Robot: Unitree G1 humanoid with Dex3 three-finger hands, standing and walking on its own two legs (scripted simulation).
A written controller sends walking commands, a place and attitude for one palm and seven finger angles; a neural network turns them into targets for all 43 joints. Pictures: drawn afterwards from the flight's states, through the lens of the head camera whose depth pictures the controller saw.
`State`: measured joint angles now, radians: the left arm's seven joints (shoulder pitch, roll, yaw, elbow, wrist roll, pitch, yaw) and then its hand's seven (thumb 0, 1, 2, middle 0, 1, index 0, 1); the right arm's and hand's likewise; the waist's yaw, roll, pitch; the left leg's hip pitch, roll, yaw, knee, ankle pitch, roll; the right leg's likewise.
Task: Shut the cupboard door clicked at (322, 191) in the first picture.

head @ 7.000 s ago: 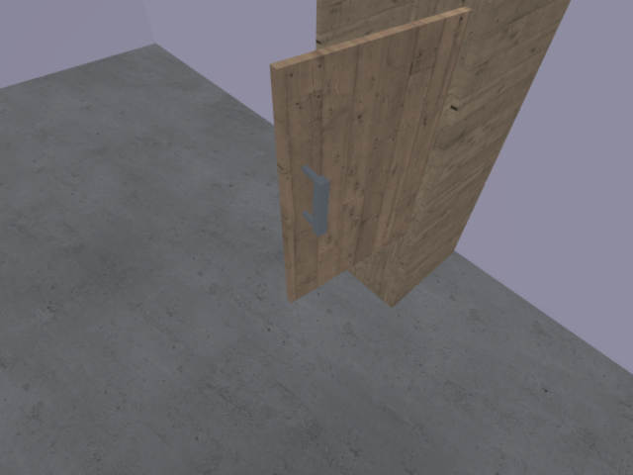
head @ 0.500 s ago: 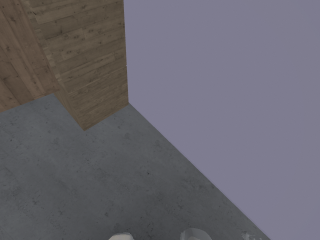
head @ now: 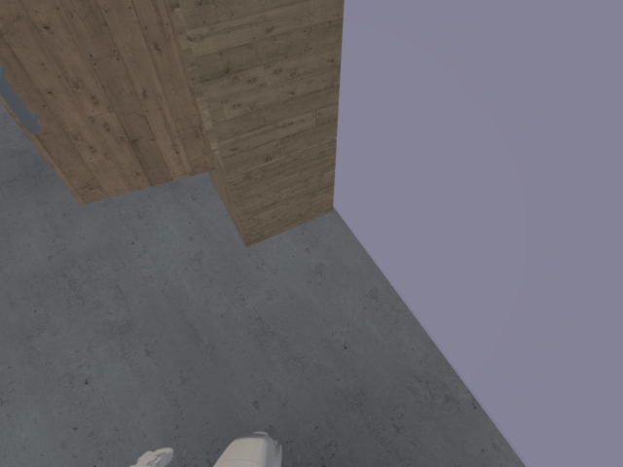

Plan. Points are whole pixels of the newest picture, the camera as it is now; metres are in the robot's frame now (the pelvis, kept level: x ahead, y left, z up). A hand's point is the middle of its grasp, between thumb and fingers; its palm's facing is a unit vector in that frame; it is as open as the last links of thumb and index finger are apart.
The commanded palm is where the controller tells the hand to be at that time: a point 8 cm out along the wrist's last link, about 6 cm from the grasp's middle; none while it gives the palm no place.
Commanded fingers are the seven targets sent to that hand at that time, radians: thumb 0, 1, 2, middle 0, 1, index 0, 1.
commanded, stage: turn to face it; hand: left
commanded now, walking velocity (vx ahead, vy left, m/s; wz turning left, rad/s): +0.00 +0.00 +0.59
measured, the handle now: (17, 100) +0.79 +0.63 +0.00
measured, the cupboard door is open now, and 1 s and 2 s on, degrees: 83 83 83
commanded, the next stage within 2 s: take the last steps up to it in 0.62 s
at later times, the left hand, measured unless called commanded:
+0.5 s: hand out of the picture +0.04 +0.26 -0.16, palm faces +0.26 -0.93 -0.24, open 7.4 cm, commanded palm none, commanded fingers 0.00 0.90 0.90 -0.20 -0.30 -0.20 -0.30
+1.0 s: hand out of the picture -0.05 +0.20 -0.17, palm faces +0.45 -0.87 -0.19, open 7.3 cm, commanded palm none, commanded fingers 0.00 0.90 0.90 -0.20 -0.30 -0.20 -0.30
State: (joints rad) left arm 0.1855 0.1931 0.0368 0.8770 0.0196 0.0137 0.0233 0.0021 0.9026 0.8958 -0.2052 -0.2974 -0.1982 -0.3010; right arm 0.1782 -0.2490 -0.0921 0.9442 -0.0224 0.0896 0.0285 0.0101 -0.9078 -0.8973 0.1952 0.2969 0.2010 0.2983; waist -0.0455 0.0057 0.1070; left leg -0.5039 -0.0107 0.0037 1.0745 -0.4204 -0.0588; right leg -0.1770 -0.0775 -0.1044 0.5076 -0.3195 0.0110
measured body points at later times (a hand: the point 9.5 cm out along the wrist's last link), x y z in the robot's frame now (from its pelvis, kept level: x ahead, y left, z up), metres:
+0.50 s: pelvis +0.01 +0.03 +0.00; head +0.05 +0.07 +0.45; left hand +0.03 +0.31 -0.15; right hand +0.16 -0.18 -0.13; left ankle +0.01 +0.13 -0.74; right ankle +0.05 -0.13 -0.68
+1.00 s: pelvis +0.04 +0.03 +0.00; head +0.05 +0.06 +0.45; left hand -0.07 +0.25 -0.16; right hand +0.19 -0.18 -0.14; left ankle +0.00 +0.15 -0.72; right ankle +0.04 -0.11 -0.74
